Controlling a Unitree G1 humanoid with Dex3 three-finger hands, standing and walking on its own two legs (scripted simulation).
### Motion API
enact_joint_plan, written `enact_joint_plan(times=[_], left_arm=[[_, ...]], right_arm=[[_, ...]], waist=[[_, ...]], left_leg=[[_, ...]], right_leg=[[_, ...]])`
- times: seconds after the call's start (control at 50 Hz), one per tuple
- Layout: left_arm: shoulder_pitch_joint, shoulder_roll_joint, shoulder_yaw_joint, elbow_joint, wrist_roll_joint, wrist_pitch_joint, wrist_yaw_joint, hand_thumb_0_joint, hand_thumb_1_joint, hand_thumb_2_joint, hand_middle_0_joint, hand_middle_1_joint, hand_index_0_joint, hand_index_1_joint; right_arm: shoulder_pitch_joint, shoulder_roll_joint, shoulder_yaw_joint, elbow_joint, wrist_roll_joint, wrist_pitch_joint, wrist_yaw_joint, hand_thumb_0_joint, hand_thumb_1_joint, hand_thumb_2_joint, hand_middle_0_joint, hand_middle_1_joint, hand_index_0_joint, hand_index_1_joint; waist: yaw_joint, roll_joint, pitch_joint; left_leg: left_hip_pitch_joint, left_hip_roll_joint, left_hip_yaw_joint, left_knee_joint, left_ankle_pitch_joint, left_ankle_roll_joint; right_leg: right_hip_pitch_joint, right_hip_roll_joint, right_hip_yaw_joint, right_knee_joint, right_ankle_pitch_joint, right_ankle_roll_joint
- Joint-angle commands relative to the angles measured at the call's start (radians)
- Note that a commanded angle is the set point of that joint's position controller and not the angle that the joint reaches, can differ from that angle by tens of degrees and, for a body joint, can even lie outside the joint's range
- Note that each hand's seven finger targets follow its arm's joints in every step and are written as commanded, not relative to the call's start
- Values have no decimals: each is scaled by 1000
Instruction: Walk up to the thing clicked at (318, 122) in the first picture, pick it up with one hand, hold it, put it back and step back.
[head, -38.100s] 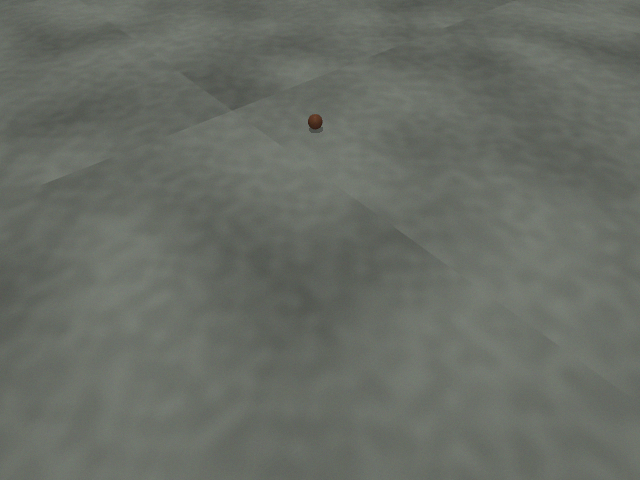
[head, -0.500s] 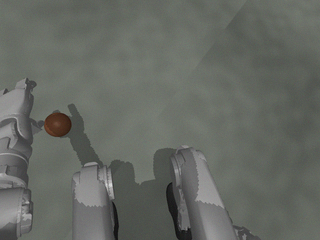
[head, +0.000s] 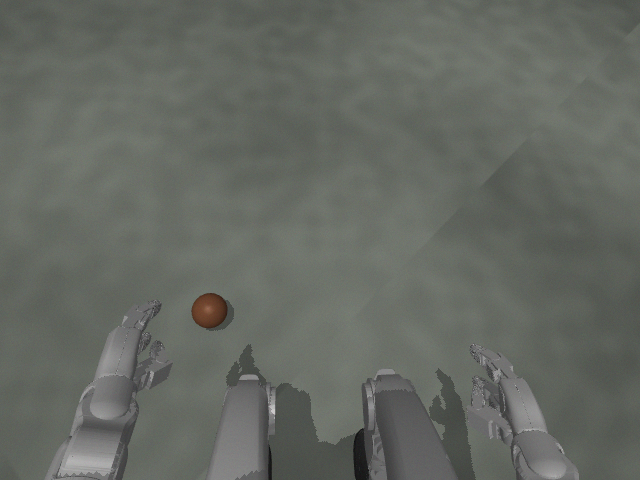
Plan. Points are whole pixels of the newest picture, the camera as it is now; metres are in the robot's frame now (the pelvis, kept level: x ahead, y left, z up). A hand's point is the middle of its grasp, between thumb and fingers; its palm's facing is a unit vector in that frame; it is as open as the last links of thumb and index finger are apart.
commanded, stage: home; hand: left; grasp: from above
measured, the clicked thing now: (209, 310) +0.49 +0.25 -0.52
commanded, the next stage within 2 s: none
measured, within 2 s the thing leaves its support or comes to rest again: neither
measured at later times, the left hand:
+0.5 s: hand (113, 389) +0.23 +0.19 +0.09, palm faces +0.09 -0.97 -0.21, open 7.4 cm
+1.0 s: hand (105, 404) +0.22 +0.19 +0.10, palm faces +0.10 -0.97 -0.20, open 7.4 cm
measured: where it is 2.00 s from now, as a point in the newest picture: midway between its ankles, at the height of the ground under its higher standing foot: outside the picture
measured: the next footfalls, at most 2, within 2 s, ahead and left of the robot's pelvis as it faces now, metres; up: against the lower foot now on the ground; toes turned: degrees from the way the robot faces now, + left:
none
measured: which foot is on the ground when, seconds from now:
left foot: down 0.00-1.00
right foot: down 0.00-1.00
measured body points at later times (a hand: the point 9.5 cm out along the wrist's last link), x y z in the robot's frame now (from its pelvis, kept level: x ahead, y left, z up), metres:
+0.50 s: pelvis +0.07 +0.00 +0.14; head +0.10 +0.01 +0.59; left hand +0.23 +0.24 +0.11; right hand +0.22 -0.24 +0.07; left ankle +0.07 +0.13 -0.53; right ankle +0.07 -0.13 -0.53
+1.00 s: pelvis +0.07 +0.00 +0.15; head +0.09 +0.01 +0.60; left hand +0.21 +0.24 +0.12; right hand +0.25 -0.23 +0.09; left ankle +0.07 +0.13 -0.53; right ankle +0.07 -0.13 -0.53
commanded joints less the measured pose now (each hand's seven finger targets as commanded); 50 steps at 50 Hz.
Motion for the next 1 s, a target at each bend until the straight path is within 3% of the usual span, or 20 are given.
enact_joint_plan(times=[0.0,0.04,0.08,0.1,0.16,0.2,0.22,0.26,0.3,0.34,0.4,0.58,0.64,0.76,0.98], left_arm=[[-58,117,68,-269,-81,7,31,0,900,900,-200,-299,-200,-299],[2,106,94,-286,-113,29,34,0,900,900,-200,-299,-200,-299],[60,69,78,-310,-132,48,31,0,900,900,-200,-299,-200,-299],[88,69,94,-317,-143,57,33,0,900,900,-200,-299,-200,-299],[166,32,76,-358,-167,80,27,0,900,900,-200,-300,-200,-300],[216,32,87,-395,-178,92,26,0,900,900,-200,-300,-200,-300],[244,15,76,-415,-181,96,23,0,900,900,-200,-300,-200,-300],[340,12,82,-439,-184,113,22,0,900,900,-200,-300,-200,-300],[367,-6,54,-489,-184,119,16,0,900,900,-200,-301,-200,-300],[418,-6,67,-542,-188,128,13,0,900,900,-200,-301,-200,-300],[490,-20,52,-576,-185,139,5,0,900,900,-200,-301,-200,-300],[526,-19,43,-618,-173,157,-33,0,900,900,-200,-300,-200,-300],[504,-19,42,-597,-165,154,-39,0,899,900,-200,-300,-200,-300],[505,-14,43,-619,-160,150,-45,0,894,896,-199,-299,-199,-299],[512,-12,43,-612,-160,148,-36,0,897,898,-200,-300,-200,-299]], right_arm=[[71,-133,-44,-103,10,-57,-54,0,-900,-900,200,300,200,300],[79,-128,-38,-98,11,-68,-72,0,-900,-900,200,300,200,300],[89,-116,-30,-102,10,-81,-91,0,-900,-900,200,300,200,300],[95,-114,-24,-111,12,-86,-100,0,-900,-900,200,300,200,300],[108,-100,-14,-117,9,-105,-124,0,-900,-900,200,300,200,300],[123,-97,-14,-125,8,-116,-137,0,-901,-900,200,300,200,300],[135,-94,-14,-125,5,-122,-141,0,-901,-900,200,300,200,300],[155,-94,-13,-143,4,-130,-150,0,-901,-900,200,300,200,300],[168,-86,-15,-151,0,-137,-156,0,-901,-899,200,299,200,299],[178,-81,-17,-162,-3,-147,-163,0,-901,-899,200,299,200,299],[177,-79,-20,-169,-8,-161,-170,0,-901,-899,200,299,200,299],[172,-99,-36,-169,-22,-198,-172,0,-901,-900,200,300,200,300],[164,-100,-33,-167,-25,-208,-171,0,-900,-900,200,300,200,300],[159,-100,-36,-159,-30,-221,-165,0,-900,-900,200,300,200,300],[148,-100,-33,-155,-30,-220,-165,0,-900,-900,200,300,200,300]], waist=[[-38,74,-377],[-25,77,-367],[-28,81,-331],[-24,69,-320],[-19,75,-259],[-14,68,-235],[-18,78,-223],[3,63,-211],[-8,70,-187],[0,70,-167],[3,43,-120],[7,18,-45],[10,8,-8],[16,47,-54],[21,27,-57]], left_leg=[[431,-3,32,-368,67,46],[505,0,21,-424,109,41],[548,1,22,-465,150,39],[571,1,18,-492,154,40],[635,1,23,-565,171,38],[685,1,27,-607,190,37],[709,2,26,-629,222,34],[768,1,30,-671,271,32],[810,0,41,-705,311,30],[840,-4,46,-731,330,32],[870,-4,48,-764,357,32],[919,-3,49,-810,392,33],[914,-5,53,-818,353,33],[939,-10,59,-811,379,30],[930,-7,51,-809,389,32]], right_leg=[[406,19,25,-372,91,-38],[454,19,18,-412,125,-38],[498,21,12,-454,160,-37],[532,21,10,-478,164,-36],[601,21,7,-553,181,-34],[653,22,6,-604,196,-31],[677,23,2,-618,223,-31],[736,26,-6,-657,262,-30],[774,30,-9,-697,297,-28],[820,31,-12,-737,316,-26],[848,37,-18,-769,334,-26],[884,37,-37,-804,350,-20],[873,32,-33,-812,319,-16],[895,27,-26,-804,347,-17],[908,28,-27,-802,358,-16]])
